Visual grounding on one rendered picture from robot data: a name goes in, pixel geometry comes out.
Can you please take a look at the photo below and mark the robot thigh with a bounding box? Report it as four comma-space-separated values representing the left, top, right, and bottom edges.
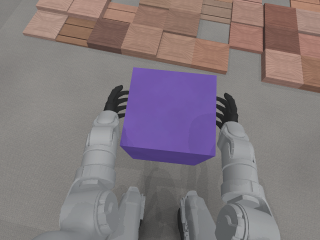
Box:
179, 195, 217, 240
106, 191, 146, 240

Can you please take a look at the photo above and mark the left robot upper arm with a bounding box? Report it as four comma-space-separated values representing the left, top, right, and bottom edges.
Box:
31, 188, 120, 240

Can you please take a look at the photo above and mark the right robot upper arm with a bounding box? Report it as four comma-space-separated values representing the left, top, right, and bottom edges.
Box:
214, 202, 281, 240

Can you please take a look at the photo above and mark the robot left hand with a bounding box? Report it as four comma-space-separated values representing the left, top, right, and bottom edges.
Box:
103, 85, 129, 119

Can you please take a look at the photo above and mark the left robot thigh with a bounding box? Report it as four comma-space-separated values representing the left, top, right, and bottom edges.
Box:
106, 191, 146, 240

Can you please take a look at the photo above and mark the right robot thigh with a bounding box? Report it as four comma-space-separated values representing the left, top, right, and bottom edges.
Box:
179, 195, 217, 240

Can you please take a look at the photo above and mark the right robot forearm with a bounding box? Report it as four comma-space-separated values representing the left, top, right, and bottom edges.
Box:
217, 121, 275, 220

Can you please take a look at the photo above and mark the robot right hand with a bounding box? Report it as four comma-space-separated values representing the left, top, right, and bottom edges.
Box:
216, 93, 239, 130

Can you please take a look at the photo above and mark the carton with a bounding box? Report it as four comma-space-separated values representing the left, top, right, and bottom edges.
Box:
120, 67, 217, 166

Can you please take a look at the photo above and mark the left robot forearm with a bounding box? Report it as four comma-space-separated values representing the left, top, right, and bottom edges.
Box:
59, 110, 120, 227

